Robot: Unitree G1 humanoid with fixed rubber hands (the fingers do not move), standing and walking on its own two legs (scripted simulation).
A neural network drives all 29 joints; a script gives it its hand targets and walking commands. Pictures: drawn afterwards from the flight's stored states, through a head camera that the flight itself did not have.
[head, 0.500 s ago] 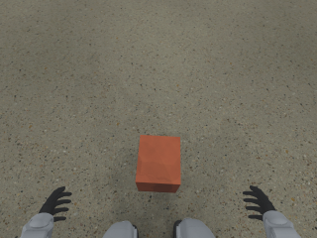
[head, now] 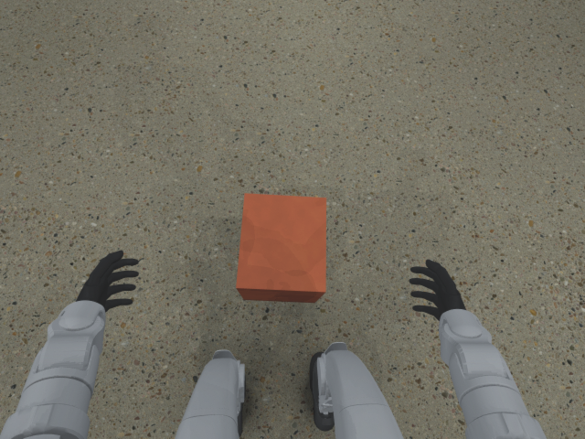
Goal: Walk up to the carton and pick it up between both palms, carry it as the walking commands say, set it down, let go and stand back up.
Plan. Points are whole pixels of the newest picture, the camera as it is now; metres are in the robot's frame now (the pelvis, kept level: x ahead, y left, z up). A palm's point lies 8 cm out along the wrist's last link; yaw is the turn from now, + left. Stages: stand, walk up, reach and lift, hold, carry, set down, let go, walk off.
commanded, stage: reach and lift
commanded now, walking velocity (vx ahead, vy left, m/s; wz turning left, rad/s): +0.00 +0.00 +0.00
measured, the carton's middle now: (282, 252) +0.47 -0.02 -0.59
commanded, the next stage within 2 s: none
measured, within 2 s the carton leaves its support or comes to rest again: neither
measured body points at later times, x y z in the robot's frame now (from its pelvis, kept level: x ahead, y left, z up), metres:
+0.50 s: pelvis -0.04 +0.01 -0.04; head +0.23 -0.01 +0.32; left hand +0.42 +0.21 -0.16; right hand +0.40 -0.24 -0.16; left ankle +0.03 +0.14 -0.68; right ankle +0.05 -0.12 -0.68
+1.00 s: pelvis -0.03 +0.00 -0.07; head +0.30 +0.00 +0.25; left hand +0.49 +0.20 -0.21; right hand +0.47 -0.21 -0.20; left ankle +0.03 +0.14 -0.68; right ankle +0.05 -0.13 -0.68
